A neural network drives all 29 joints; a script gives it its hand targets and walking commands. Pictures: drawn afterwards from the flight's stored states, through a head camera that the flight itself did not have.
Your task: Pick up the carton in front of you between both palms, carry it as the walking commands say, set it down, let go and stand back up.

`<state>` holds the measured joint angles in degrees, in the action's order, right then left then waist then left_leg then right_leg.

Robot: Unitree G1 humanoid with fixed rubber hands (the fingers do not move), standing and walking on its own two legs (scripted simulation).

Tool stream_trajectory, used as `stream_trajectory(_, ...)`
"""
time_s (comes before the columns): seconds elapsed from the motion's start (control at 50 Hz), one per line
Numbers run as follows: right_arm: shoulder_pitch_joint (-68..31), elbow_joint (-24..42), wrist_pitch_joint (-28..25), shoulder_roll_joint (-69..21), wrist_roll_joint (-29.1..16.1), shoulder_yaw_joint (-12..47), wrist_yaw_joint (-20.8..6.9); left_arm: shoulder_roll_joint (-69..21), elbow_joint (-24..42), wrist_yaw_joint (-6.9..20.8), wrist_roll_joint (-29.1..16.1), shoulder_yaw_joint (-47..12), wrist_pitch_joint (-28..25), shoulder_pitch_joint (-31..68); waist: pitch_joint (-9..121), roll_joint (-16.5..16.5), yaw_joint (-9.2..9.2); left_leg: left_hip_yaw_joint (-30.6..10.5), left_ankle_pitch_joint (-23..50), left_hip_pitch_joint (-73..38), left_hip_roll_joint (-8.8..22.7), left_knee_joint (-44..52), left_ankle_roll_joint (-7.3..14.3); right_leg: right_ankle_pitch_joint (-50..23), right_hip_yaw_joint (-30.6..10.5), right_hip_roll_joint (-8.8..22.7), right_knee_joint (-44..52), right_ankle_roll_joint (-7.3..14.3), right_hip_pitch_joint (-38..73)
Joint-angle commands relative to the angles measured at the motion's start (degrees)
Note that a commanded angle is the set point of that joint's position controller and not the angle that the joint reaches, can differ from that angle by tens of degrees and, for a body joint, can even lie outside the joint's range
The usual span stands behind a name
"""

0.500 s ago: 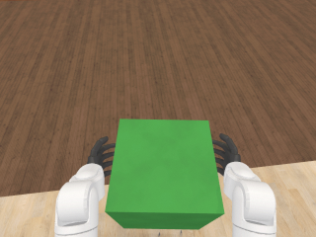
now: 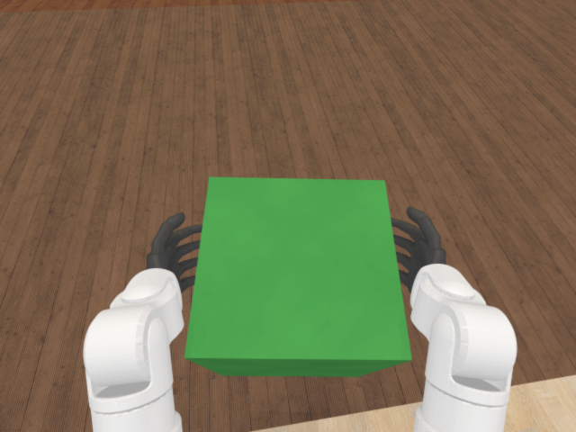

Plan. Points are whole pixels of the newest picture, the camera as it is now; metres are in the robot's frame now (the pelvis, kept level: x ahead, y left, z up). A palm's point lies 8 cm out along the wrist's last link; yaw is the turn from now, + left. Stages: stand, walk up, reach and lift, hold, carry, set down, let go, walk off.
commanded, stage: carry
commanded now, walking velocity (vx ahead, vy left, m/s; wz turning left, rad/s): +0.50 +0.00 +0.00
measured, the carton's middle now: (293, 290) +0.31 +0.00 +0.05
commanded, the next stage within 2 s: none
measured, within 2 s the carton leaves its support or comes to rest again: neither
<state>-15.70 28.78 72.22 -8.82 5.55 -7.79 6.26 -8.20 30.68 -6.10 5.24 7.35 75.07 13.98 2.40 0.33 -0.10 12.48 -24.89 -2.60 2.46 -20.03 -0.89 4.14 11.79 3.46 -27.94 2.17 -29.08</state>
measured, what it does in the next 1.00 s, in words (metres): climbs: right foot, then left foot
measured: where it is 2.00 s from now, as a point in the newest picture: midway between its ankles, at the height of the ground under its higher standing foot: (265, 187)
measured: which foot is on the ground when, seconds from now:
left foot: down 0.00-0.04, up 0.06-0.44, down 0.46-0.88, up 0.90-1.00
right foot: up 0.00-0.00, down 0.02-0.46, up 0.48-0.84, down 0.86-1.00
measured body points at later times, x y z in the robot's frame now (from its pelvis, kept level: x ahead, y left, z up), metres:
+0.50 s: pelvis +0.31 +0.01 -0.01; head +0.38 +0.01 +0.44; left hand +0.72 +0.15 +0.14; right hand +0.72 -0.15 +0.15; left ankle +0.43 +0.09 -0.72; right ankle +0.15 -0.09 -0.70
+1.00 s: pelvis +0.64 -0.02 +0.04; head +0.72 -0.03 +0.48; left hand +1.02 +0.15 +0.16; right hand +1.05 -0.15 +0.16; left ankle +0.53 +0.09 -0.58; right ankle +0.69 -0.10 -0.69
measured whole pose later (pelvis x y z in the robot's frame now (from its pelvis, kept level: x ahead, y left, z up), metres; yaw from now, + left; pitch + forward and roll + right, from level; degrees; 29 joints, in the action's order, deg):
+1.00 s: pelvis +0.64 -0.02 +0.04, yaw +3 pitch +5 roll +0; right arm -46.9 2.9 75.7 0.2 4.4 -16.7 7.8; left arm -3.8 4.2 -8.2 6.5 14.5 76.6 46.0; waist -5.8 0.8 1.8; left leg -0.3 -25.5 30.7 -0.2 -76.4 2.8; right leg 19.1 8.3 0.5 -34.1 2.5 -26.0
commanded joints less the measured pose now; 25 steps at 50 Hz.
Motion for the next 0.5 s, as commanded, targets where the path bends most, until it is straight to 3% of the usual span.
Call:
stream_trajectory(0.0, -32.7, 2.0, 3.1, -36.8, -23.8, 39.5, -13.2, -37.9, 2.4, 12.9, -24.5, -40.1, 0.2, 37.3, 20.2, 2.7, 1.94, 0.9, 36.9, 7.4, 6.4, -22.7, 3.3, 4.7, -0.4, -1.2, 2.0, 1.5, 28.6)
stream_trajectory(0.02, -36.6, 1.8, 4.3, -36.9, -24.5, 39.9, -13.0, -34.7, 0.6, 12.7, -23.5, -38.2, 0.7, 39.3, 25.7, -10.3, 3.25, -0.3, 20.3, 24.2, 1.1, -40.4, 0.8, 13.5, -25.9, 14.4, 5.7, 8.3, 42.1)
stream_trajectory(0.04, -40.4, 1.1, 5.2, -36.5, -25.1, 39.6, -13.0, -34.6, -1.6, 12.6, -23.7, -37.5, 1.1, 41.1, 25.4, -19.3, 4.67, -5.7, -2.6, 38.4, -5.3, -52.1, 1.0, 9.1, -41.8, 19.8, 12.5, 13.4, 47.4)
stream_trajectory(0.06, -41.8, -1.5, 5.7, -38.0, -25.8, 39.1, -12.9, -35.6, -1.2, 12.4, -25.0, -37.6, 2.0, 43.1, 24.9, -15.0, 3.48, -11.3, -2.9, 42.6, -1.9, -59.8, 3.2, 2.7, -36.7, 19.7, 10.2, 13.3, 47.1)
stream_trajectory(0.1, -45.8, -4.5, 6.0, -40.1, -26.6, 38.0, -12.8, -38.8, -1.7, 12.2, -26.4, -37.6, 2.4, 49.1, 23.5, -4.3, 3.13, -13.3, 2.5, 44.2, 2.2, -57.7, 5.1, -7.7, -26.7, 16.7, 7.4, 10.1, 41.3)
stream_trajectory(0.12, -47.8, -5.9, 6.0, -41.2, -26.9, 37.5, -12.8, -40.4, -2.3, 12.3, -27.2, -37.8, 2.5, 52.4, 23.4, -3.1, 2.64, -13.6, 4.9, 42.7, 3.4, -54.0, 5.1, -7.2, -23.1, 15.5, 8.4, 8.5, 38.2)
stream_trajectory(0.14, -50.1, -7.3, 5.9, -42.3, -26.9, 37.3, -12.6, -41.8, -3.2, 12.5, -27.9, -37.8, 2.5, 55.5, 23.7, -4.0, 2.62, -12.8, 6.2, 41.3, 3.4, -51.8, 4.8, -6.1, -20.3, 14.6, 9.2, 7.8, 36.5)
stream_trajectory(0.22, -57.7, -14.5, 5.3, -45.3, -26.0, 36.7, -11.8, -44.2, -9.8, 13.3, -29.5, -37.0, 2.1, 64.1, 22.3, -6.4, 2.74, -10.1, 9.1, 45.0, 2.9, -43.1, 3.4, -6.1, -15.2, 13.1, 10.5, 9.8, 35.1)
stream_trajectory(0.3, -65.1, -19.9, 4.5, -47.3, -26.5, 35.2, -11.2, -45.7, -15.6, 13.2, -30.2, -35.0, 1.2, 71.8, 20.5, -7.5, 3.76, -7.2, 13.9, 46.7, 2.2, -31.2, 3.4, -12.3, -10.8, 10.3, 8.0, 10.0, 36.8)
stream_trajectory(0.38, -71.1, -24.9, 4.4, -48.2, -27.3, 31.7, -11.1, -46.6, -20.6, 12.2, -29.8, -32.1, 0.8, 77.9, 20.1, -9.6, 3.62, -3.2, 16.2, 38.0, -1.5, -18.5, 5.4, -21.6, -7.0, 8.8, 3.9, 7.6, 36.2)
stream_trajectory(0.4, -72.3, -26.1, 4.5, -48.3, -27.4, 30.7, -11.1, -46.9, -21.6, 11.9, -29.5, -31.2, 0.8, 78.8, 20.7, -10.1, 2.64, -1.9, 15.8, 33.5, -3.4, -15.6, 6.3, -27.8, -5.6, 8.6, 0.4, 6.4, 35.6)
stream_trajectory(0.42, -72.3, -27.9, 4.6, -48.6, -27.3, 29.5, -11.2, -47.4, -22.6, 11.5, -29.4, -30.4, 0.9, 79.7, 23.2, -8.4, 0.28, 0.3, 18.0, 24.4, -5.9, -10.9, 6.9, -32.3, -2.7, 7.2, -7.3, 4.4, 33.6)
stream_trajectory(0.44, -72.0, -29.6, 4.5, -48.8, -27.4, 28.3, -11.4, -47.8, -23.5, 11.3, -29.1, -29.6, 1.0, 80.2, 27.9, -4.6, -2.25, -0.3, 20.2, 9.8, -5.2, -8.5, 7.3, -26.8, -1.1, 5.1, -17.3, 2.3, 27.1)
stream_trajectory(0.46, -71.7, -30.6, 4.5, -48.7, -27.3, 27.1, -11.6, -48.0, -24.0, 11.1, -28.9, -29.0, 1.3, 80.9, 34.0, 4.5, -4.17, -19.2, 21.7, -5.5, 8.4, -11.1, 10.1, -7.4, -3.8, 2.7, -29.9, 0.3, 14.5)
stream_trajectory(0.48, -72.5, -31.8, 4.2, -47.6, -26.4, 25.6, -11.4, -49.4, -25.8, 11.0, -28.5, -27.5, 1.6, 80.9, 40.9, 19.4, -4.85, -42.8, 25.5, -22.6, 19.1, -6.6, 18.7, 24.9, -8.2, -5.9, -43.3, -1.4, -4.2)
